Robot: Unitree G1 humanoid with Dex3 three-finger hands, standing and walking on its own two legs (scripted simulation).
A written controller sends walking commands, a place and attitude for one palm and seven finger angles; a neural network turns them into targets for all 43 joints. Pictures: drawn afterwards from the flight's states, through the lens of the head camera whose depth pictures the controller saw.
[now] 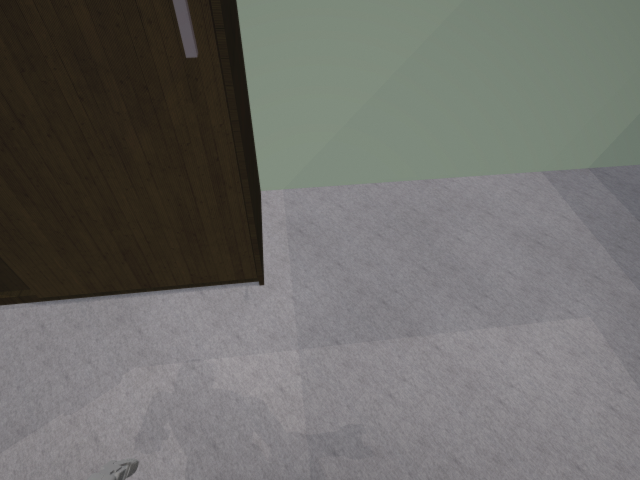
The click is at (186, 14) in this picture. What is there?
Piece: wardrobe's sliding door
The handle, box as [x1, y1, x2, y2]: [173, 0, 197, 57]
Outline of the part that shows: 173,0 186,57 196,57 197,49 186,0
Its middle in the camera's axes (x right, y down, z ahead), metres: -0.27 -0.49 +0.71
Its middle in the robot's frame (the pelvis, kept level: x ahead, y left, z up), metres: +0.88 +0.33 +0.27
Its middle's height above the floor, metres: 1.04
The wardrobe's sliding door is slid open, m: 0.00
